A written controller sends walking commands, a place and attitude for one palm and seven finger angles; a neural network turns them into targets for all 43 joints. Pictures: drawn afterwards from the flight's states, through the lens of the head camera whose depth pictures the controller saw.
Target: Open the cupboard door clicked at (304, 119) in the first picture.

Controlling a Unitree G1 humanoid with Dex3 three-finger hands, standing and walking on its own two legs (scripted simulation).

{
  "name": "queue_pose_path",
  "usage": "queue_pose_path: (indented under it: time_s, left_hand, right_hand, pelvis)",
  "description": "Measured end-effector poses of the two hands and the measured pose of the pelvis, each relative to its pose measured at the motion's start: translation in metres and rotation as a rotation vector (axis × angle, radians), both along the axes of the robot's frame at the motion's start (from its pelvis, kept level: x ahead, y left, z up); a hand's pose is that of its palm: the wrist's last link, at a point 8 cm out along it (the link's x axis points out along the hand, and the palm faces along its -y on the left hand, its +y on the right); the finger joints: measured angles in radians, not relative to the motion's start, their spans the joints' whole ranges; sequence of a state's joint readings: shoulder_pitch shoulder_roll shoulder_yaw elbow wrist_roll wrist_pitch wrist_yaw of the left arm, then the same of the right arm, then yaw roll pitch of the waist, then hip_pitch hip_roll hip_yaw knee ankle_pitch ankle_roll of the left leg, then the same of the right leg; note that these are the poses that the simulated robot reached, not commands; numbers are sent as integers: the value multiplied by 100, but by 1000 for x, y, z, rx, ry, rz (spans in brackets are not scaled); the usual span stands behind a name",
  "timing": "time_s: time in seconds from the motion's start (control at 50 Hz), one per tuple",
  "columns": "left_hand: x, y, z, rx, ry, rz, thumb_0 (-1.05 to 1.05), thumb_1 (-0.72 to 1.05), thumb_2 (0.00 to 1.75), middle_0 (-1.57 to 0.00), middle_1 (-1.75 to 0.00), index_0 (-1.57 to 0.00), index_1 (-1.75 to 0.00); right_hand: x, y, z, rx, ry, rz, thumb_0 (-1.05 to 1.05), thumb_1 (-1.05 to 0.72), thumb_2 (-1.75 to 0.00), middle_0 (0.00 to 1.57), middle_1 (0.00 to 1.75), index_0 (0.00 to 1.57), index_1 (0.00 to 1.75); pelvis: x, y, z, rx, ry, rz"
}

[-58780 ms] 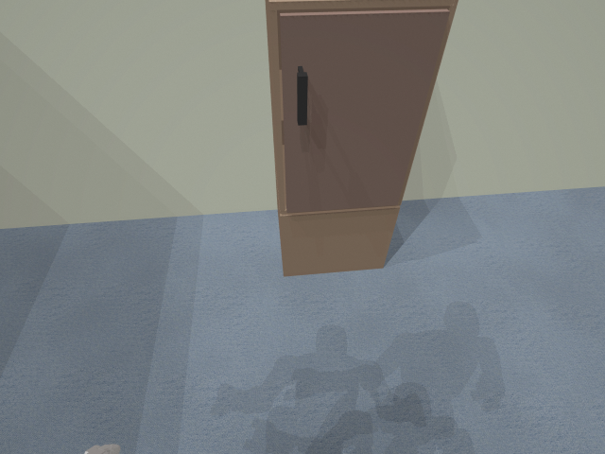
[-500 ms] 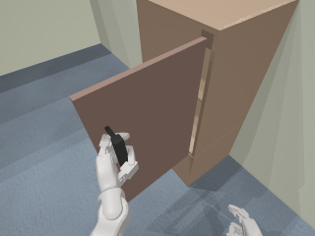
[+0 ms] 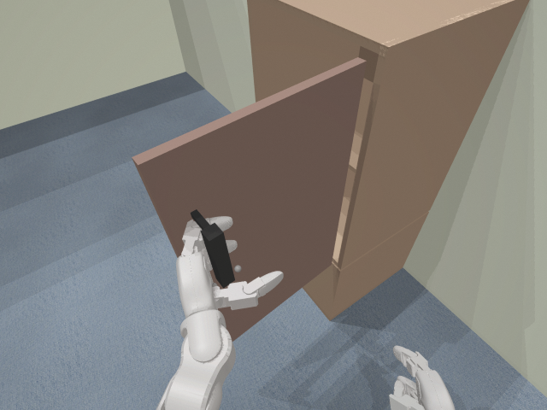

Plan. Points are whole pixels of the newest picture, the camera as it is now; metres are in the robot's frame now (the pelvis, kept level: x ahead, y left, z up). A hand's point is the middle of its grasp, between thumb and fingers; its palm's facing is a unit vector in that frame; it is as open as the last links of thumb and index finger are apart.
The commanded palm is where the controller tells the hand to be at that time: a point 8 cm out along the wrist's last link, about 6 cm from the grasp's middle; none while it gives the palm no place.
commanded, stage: open thumb and fingers to let go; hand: left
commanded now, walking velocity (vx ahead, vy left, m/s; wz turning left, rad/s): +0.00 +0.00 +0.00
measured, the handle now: (212, 248) +0.33 +0.11 +0.07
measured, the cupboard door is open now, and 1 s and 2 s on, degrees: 95 97 96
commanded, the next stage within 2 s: slide the hand sideways off the handle in 0.36 s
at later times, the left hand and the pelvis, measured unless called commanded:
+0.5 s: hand (237, 274) +0.29 +0.07 +0.08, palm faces +0.24 -0.97 -0.02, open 14.9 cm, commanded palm +0.25 +0.12 +0.07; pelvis +0.00 +0.02 +0.00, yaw -1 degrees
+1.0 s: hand (217, 309) +0.24 +0.09 +0.07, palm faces -0.15 -0.99 -0.02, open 16.3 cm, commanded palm +0.22 +0.15 +0.07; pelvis +0.00 +0.03 -0.01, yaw -2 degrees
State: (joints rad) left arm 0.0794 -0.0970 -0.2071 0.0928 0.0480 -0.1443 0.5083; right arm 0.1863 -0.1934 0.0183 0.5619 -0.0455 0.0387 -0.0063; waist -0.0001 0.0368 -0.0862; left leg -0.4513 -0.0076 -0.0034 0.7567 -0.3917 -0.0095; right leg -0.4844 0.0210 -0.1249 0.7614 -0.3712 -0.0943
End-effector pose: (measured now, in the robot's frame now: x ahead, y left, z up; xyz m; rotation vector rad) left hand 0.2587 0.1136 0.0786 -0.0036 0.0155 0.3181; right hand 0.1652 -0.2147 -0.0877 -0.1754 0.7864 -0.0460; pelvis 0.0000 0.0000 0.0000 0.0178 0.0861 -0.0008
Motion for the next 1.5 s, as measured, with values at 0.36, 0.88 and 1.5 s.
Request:
queue_pose_path:
  time_s: [0.36, 0.88, 1.5]
  left_hand:
    - [-4, 0, 0, 4, 0, -53, -1, -49, 31, -29, -74, -30, -74]
    - [-27, 21, -1, -5, -40, -466, -2, -50, 30, -16, -31, -17, -32]
    - [-66, 73, -5, 35, 20, -429, -2, -50, 30, -20, -32, -20, -32]
  right_hand:
    - [-9, 11, 0, 6, 5, -17, 1, -91, -90, 20, 30, 21, 30]
    - [-18, 24, 10, 24, -100, -19, 1, -91, -90, 20, 30, 21, 30]
    - [9, 4, 8, -9, -154, -35, 1, -91, -90, 20, 30, 21, 30]
  pelvis:
    - [0, 12, -2, -9, -6, -14]
    - [-6, 29, -5, -7, -8, -35]
    - [13, 17, -16, -17, 50, -22]
